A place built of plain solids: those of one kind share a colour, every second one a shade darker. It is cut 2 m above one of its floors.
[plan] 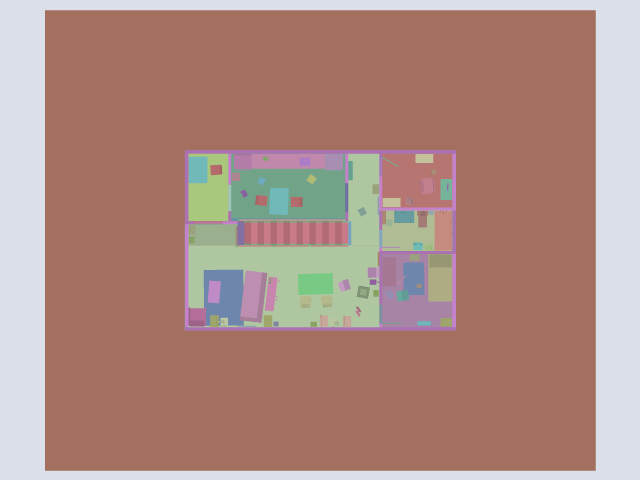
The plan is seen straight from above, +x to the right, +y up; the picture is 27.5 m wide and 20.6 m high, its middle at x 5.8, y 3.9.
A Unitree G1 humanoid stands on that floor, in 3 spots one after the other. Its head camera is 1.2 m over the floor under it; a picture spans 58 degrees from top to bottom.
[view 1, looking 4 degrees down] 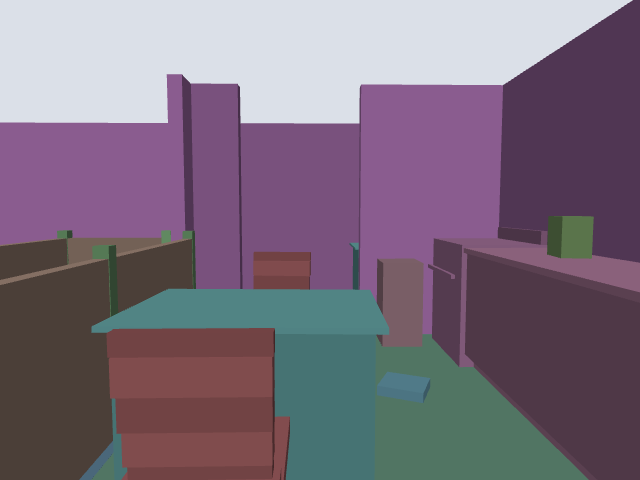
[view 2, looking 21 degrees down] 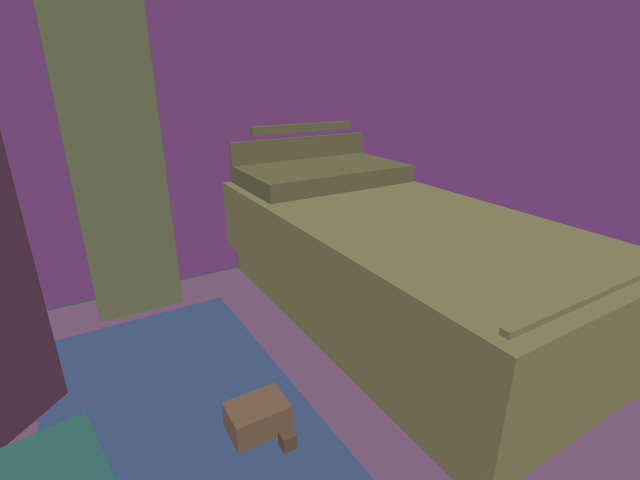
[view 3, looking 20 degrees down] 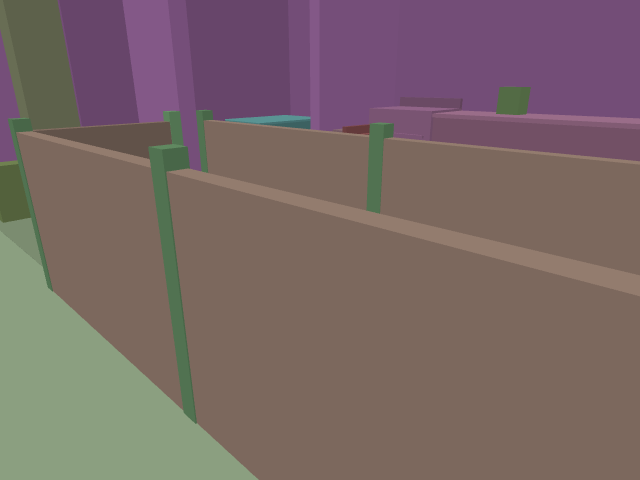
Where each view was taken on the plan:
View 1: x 6.08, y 5.83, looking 179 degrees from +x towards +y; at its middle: wall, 5.93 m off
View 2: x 9.62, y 0.78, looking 59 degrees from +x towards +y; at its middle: child_bed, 1.73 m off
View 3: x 5.08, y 2.98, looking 133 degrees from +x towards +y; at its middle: stair_guard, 0.91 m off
